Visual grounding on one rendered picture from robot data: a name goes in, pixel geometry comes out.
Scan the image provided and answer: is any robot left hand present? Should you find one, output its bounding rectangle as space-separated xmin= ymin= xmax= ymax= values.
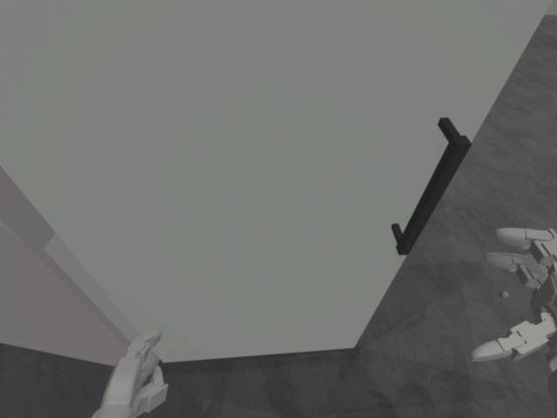
xmin=100 ymin=329 xmax=168 ymax=418

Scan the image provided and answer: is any fridge door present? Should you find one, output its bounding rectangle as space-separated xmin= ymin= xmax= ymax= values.
xmin=0 ymin=0 xmax=553 ymax=363

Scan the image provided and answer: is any handle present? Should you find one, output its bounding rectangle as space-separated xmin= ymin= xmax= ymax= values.
xmin=392 ymin=118 xmax=472 ymax=255

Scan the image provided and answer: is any robot right hand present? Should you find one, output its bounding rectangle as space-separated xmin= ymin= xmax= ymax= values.
xmin=470 ymin=228 xmax=557 ymax=361

